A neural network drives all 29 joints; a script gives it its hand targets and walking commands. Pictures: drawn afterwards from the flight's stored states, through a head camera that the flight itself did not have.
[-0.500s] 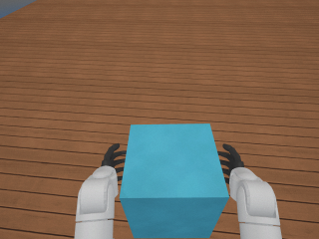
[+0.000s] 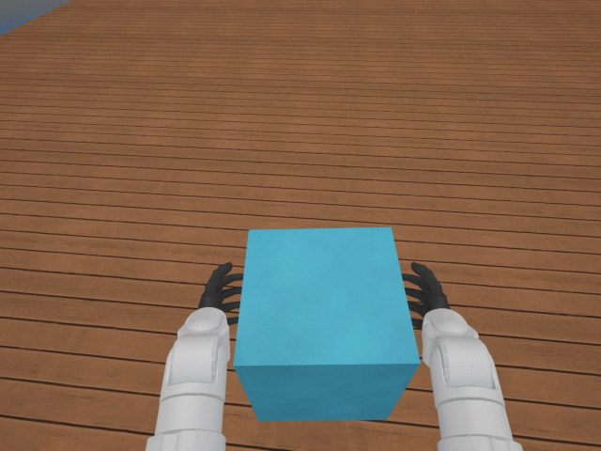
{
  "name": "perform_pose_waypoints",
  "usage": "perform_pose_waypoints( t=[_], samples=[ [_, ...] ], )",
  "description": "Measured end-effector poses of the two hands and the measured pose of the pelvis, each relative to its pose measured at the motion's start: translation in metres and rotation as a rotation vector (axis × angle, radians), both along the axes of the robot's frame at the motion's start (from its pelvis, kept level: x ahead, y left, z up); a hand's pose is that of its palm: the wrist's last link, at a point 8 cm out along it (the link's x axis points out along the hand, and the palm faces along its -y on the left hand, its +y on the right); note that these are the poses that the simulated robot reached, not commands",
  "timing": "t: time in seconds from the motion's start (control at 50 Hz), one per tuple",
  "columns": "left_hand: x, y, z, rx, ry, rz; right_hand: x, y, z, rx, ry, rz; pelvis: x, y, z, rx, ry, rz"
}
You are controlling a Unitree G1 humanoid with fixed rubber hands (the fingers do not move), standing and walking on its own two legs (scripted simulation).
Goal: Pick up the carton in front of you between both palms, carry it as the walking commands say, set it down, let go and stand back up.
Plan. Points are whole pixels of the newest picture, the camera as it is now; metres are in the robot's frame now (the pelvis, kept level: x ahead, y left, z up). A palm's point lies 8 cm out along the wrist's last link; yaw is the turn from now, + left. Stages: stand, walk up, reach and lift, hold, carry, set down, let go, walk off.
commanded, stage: carry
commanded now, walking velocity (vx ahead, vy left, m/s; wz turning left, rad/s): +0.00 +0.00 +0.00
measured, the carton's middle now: (321, 329) +0.32 +0.00 -0.04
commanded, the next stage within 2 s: hold in 0.82 s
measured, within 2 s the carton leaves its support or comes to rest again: neither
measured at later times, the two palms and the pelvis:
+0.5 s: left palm (215, 333) +0.26 +0.14 +0.04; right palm (446, 335) +0.26 -0.16 +0.04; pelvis -0.02 -0.01 +0.00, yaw +0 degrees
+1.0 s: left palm (232, 342) +0.25 +0.12 +0.04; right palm (472, 359) +0.23 -0.18 +0.04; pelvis -0.03 -0.01 +0.01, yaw -5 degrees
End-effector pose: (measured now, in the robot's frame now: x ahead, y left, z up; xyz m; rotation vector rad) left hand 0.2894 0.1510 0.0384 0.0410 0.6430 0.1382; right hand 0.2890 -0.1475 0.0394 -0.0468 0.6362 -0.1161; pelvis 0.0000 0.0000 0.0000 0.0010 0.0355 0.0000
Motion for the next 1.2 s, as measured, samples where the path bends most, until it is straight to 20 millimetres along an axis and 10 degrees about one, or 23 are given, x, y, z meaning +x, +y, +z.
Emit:
perform_pose_waypoints(
  t=[1.2],
  samples=[
    [-0.031,-0.037,-0.001,-0.012,0.029,-0.124,-0.069,-0.034,0.0,0.005,0.03,-0.134,-0.049,0.003,0.005,-0.007,-0.178,-0.147]
  ],
)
